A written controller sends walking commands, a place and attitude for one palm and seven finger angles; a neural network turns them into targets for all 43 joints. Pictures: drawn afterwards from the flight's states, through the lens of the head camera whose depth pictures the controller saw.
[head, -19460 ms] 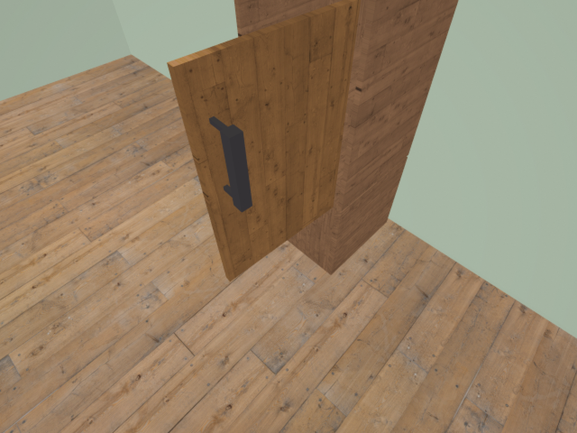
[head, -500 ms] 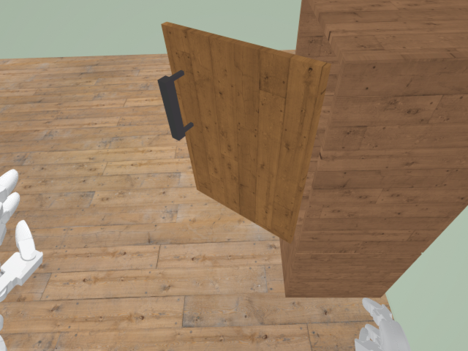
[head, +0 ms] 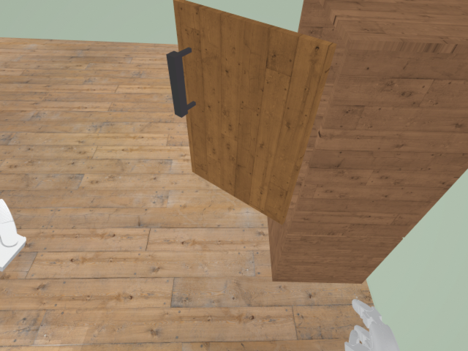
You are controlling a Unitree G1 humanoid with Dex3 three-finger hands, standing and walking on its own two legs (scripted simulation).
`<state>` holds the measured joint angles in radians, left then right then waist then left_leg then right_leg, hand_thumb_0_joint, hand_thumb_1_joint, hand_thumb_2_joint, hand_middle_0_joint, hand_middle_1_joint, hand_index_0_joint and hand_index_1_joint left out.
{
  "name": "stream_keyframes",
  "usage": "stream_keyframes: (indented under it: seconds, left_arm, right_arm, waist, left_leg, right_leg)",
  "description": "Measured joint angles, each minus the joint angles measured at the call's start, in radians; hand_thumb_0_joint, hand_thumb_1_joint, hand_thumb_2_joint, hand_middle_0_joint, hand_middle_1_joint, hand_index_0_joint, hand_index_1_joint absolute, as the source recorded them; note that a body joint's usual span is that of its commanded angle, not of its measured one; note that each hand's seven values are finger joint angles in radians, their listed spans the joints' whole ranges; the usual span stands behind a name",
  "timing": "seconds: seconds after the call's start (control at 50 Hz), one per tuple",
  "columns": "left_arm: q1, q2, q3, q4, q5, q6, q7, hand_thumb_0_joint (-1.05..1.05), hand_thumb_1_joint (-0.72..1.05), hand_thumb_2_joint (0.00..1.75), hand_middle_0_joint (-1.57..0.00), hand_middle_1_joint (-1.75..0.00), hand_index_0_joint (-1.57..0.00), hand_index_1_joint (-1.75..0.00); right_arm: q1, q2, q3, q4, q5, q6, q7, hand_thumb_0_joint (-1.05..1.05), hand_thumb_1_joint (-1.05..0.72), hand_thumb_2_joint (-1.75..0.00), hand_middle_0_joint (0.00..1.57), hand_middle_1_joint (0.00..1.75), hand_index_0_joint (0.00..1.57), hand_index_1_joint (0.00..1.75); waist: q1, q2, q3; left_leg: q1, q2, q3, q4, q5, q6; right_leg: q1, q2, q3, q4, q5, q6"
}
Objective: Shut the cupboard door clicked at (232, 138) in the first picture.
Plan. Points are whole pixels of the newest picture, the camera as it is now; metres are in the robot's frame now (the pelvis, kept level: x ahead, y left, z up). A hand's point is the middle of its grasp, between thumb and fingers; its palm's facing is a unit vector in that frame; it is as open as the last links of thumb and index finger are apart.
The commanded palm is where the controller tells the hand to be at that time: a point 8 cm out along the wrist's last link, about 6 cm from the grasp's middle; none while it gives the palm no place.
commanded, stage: step back with the hand held close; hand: left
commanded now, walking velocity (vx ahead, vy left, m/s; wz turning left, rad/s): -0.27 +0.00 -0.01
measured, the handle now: (184, 83) +0.75 +0.19 +0.08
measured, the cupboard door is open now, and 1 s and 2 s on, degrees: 55 55 55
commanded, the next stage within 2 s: stop stepping back and stand still in 0.80 s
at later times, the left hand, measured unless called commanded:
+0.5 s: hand out of the picture +0.13 +0.26 +0.18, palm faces +0.51 -0.75 -0.42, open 7.4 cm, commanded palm +0.06 +0.30 +0.20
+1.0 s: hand out of the picture +0.07 +0.25 +0.19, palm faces +0.37 -0.82 -0.44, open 7.4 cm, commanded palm -0.01 +0.29 +0.20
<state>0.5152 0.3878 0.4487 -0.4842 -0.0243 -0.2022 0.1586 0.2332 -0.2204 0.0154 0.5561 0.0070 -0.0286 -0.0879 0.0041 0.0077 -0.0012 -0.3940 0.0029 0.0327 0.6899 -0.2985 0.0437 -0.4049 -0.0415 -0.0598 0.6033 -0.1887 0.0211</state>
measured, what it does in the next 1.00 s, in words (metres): walks backwards: right foot, then left foot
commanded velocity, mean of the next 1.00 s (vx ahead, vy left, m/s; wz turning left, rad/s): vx -0.32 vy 0.00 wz -0.08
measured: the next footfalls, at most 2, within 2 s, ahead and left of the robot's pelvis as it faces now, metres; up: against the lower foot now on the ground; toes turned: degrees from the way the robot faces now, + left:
right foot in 0.74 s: -0.12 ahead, -0.15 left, +0.00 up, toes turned +5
left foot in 0.90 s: -0.01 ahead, +0.09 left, +0.00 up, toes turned +4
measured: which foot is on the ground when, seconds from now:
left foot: down 0.00-0.80, up 0.82-0.88, down 0.90-1.00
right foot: down 0.00-0.52, up 0.54-0.72, down 0.74-1.00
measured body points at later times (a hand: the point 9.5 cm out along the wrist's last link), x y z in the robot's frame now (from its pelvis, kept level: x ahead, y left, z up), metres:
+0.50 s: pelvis -0.06 -0.01 -0.01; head -0.05 +0.01 +0.44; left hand +0.10 +0.30 +0.21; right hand +0.12 -0.25 -0.08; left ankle +0.04 +0.10 -0.71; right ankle +0.08 -0.14 -0.72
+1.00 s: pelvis -0.15 -0.01 +0.01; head -0.15 +0.02 +0.46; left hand +0.04 +0.29 +0.21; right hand +0.02 -0.25 -0.05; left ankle -0.05 +0.09 -0.72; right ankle -0.16 -0.15 -0.72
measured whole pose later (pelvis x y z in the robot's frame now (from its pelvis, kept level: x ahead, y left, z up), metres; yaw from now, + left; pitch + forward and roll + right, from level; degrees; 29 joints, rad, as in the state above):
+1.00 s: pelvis -0.15 -0.01 +0.01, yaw -1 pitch +1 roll -2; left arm 0.50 0.48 0.44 -0.47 -0.05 -0.23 0.14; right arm 0.16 -0.18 0.01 0.60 0.00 -0.05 -0.08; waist -0.04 -0.02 -0.04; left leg -0.44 0.05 0.07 0.50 -0.09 0.04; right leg -0.27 0.05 0.08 0.52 -0.28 0.02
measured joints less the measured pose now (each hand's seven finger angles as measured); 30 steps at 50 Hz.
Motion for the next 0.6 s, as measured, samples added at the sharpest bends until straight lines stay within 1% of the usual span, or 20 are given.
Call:
stream_keyframes:
  seconds: [0.08, 0.14, 0.22, 0.26, 0.28, 0.32, 0.36, 0.4, 0.46, 0.5, 0.52, 0.54, 0.56, 0.6]
  left_arm:
    - [-0.007, -0.009, -0.010, -0.004, 0.001, -0.014, 0.010, 0.01, 0.89, 0.90, -0.22, -0.30, -0.21, -0.31]
    - [-0.006, 0.000, -0.009, -0.009, 0.003, -0.025, 0.017, 0.01, 0.89, 0.90, -0.22, -0.30, -0.21, -0.31]
    - [-0.005, 0.040, 0.017, -0.004, 0.015, -0.043, 0.016, 0.01, 0.89, 0.90, -0.22, -0.30, -0.21, -0.31]
    - [-0.005, 0.049, 0.032, 0.000, 0.023, -0.050, 0.011, 0.01, 0.89, 0.90, -0.22, -0.30, -0.21, -0.31]
    - [-0.005, 0.051, 0.039, 0.001, 0.024, -0.053, 0.009, 0.01, 0.89, 0.90, -0.22, -0.30, -0.21, -0.31]
    - [-0.003, 0.048, 0.050, 0.001, 0.025, -0.058, 0.005, 0.01, 0.89, 0.90, -0.22, -0.30, -0.21, -0.31]
    - [-0.006, 0.034, 0.048, -0.001, 0.025, -0.058, 0.002, 0.01, 0.89, 0.90, -0.22, -0.30, -0.21, -0.31]
    - [-0.014, 0.015, 0.032, -0.010, 0.019, -0.055, 0.004, 0.01, 0.89, 0.90, -0.22, -0.30, -0.21, -0.31]
    - [-0.022, 0.001, -0.002, -0.031, 0.009, -0.048, 0.013, 0.01, 0.89, 0.90, -0.22, -0.30, -0.21, -0.31]
    - [-0.016, 0.008, -0.012, -0.046, 0.005, -0.047, 0.019, 0.01, 0.89, 0.90, -0.22, -0.30, -0.21, -0.31]
    - [-0.010, 0.014, -0.012, -0.052, 0.003, -0.048, 0.021, 0.01, 0.89, 0.90, -0.22, -0.30, -0.21, -0.31]
    - [-0.004, 0.020, -0.007, -0.056, 0.004, -0.051, 0.023, 0.01, 0.89, 0.90, -0.22, -0.30, -0.21, -0.31]
    - [-0.002, 0.028, -0.001, -0.057, 0.005, -0.053, 0.023, 0.01, 0.89, 0.90, -0.22, -0.30, -0.21, -0.31]
    - [-0.007, 0.053, 0.015, -0.059, 0.000, -0.048, 0.017, 0.01, 0.89, 0.90, -0.22, -0.30, -0.21, -0.31]
  right_arm:
    - [0.010, -0.008, -0.003, 0.025, -0.006, -0.012, 0.003, 0.02, -0.90, -0.90, 0.21, 0.30, 0.21, 0.30]
    - [0.016, -0.011, -0.004, 0.033, -0.007, -0.020, 0.001, 0.02, -0.90, -0.90, 0.21, 0.30, 0.21, 0.30]
    - [0.027, -0.006, -0.009, 0.027, -0.004, -0.034, -0.002, 0.02, -0.90, -0.90, 0.21, 0.30, 0.20, 0.30]
    - [0.029, -0.007, -0.013, 0.024, -0.004, -0.041, -0.001, 0.02, -0.90, -0.90, 0.21, 0.30, 0.20, 0.30]
    - [0.028, -0.007, -0.015, 0.024, -0.005, -0.044, 0.001, 0.02, -0.90, -0.90, 0.21, 0.30, 0.20, 0.30]
    - [0.021, -0.007, -0.017, 0.027, -0.005, -0.048, 0.004, 0.02, -0.90, -0.90, 0.21, 0.30, 0.20, 0.30]
    - [0.012, -0.008, -0.022, 0.033, -0.007, -0.049, 0.008, 0.02, -0.90, -0.90, 0.21, 0.30, 0.20, 0.30]
    - [0.001, -0.009, -0.027, 0.044, -0.010, -0.047, 0.015, 0.02, -0.90, -0.90, 0.21, 0.30, 0.20, 0.30]
    - [-0.021, -0.007, -0.029, 0.059, -0.012, -0.032, 0.026, 0.02, -0.90, -0.90, 0.21, 0.30, 0.20, 0.30]
    - [-0.032, -0.004, -0.027, 0.059, -0.010, -0.020, 0.027, 0.02, -0.90, -0.90, 0.21, 0.30, 0.20, 0.30]
    - [-0.034, -0.002, -0.025, 0.053, -0.009, -0.017, 0.025, 0.02, -0.90, -0.90, 0.21, 0.30, 0.20, 0.30]
    - [-0.035, 0.000, -0.023, 0.046, -0.009, -0.017, 0.021, 0.02, -0.90, -0.90, 0.21, 0.30, 0.20, 0.30]
    - [-0.034, 0.002, -0.023, 0.037, -0.008, -0.022, 0.014, 0.02, -0.90, -0.90, 0.21, 0.30, 0.20, 0.30]
    - [-0.024, 0.014, -0.032, 0.035, -0.011, -0.043, 0.006, 0.02, -0.90, -0.90, 0.21, 0.30, 0.20, 0.30]
  waist:
    - [-0.001, -0.003, -0.004]
    - [-0.013, -0.007, -0.002]
    - [-0.038, -0.015, 0.009]
    - [-0.040, -0.012, 0.014]
    - [-0.039, -0.010, 0.016]
    - [-0.031, -0.007, 0.021]
    - [-0.021, -0.006, 0.021]
    - [-0.015, -0.010, 0.017]
    - [-0.016, -0.026, 0.017]
    - [-0.022, -0.038, 0.018]
    - [-0.025, -0.040, 0.018]
    - [-0.029, -0.035, 0.018]
    - [-0.038, -0.020, 0.021]
    - [-0.054, 0.018, 0.023]
  left_leg:
    - [-0.020, 0.001, -0.006, 0.004, -0.008, -0.004]
    - [-0.027, 0.001, -0.009, -0.014, 0.029, -0.002]
    - [-0.043, -0.007, -0.023, -0.005, 0.052, -0.001]
    - [-0.054, -0.004, -0.026, 0.018, 0.044, 0.000]
    - [-0.060, -0.002, -0.026, 0.030, 0.040, -0.002]
    - [-0.071, 0.006, -0.020, 0.054, 0.027, -0.002]
    - [-0.085, 0.008, -0.014, 0.081, -0.026, -0.003]
    - [-0.097, -0.001, -0.013, 0.087, -0.073, -0.010]
    - [-0.107, -0.018, -0.011, 0.065, -0.102, -0.025]
    - [-0.109, -0.022, -0.005, 0.033, -0.076, -0.022]
    - [-0.111, -0.019, -0.001, 0.017, -0.051, -0.016]
    - [-0.115, -0.009, 0.003, 0.004, -0.021, -0.005]
    - [-0.119, 0.008, 0.000, -0.009, 0.027, 0.007]
    - [-0.128, 0.052, -0.011, -0.041, 0.165, 0.016]
  right_leg:
    - [-0.010, 0.003, -0.004, -0.017, 0.021, -0.005]
    - [-0.015, 0.011, 0.002, -0.030, 0.027, -0.005]
    - [-0.024, 0.040, 0.048, -0.008, 0.035, 0.002]
    - [-0.034, 0.050, 0.062, 0.022, 0.021, 0.004]
    - [-0.038, 0.054, 0.069, 0.034, 0.008, 0.006]
    - [-0.050, 0.058, 0.071, 0.060, 0.001, -0.004]
    - [-0.063, 0.057, 0.072, 0.075, -0.001, -0.008]
    - [-0.072, 0.049, 0.075, 0.070, 0.008, -0.008]
    - [-0.076, 0.030, 0.075, 0.035, 0.039, -0.006]
    - [-0.077, 0.019, 0.073, 0.007, 0.060, -0.004]
    - [-0.081, 0.020, 0.072, 0.004, 0.047, -0.004]
    - [-0.090, 0.028, 0.074, 0.014, -0.001, -0.003]
    - [-0.098, 0.049, 0.077, 0.059, -0.045, 0.000]
    - [-0.090, 0.101, 0.077, 0.204, -0.131, 0.001]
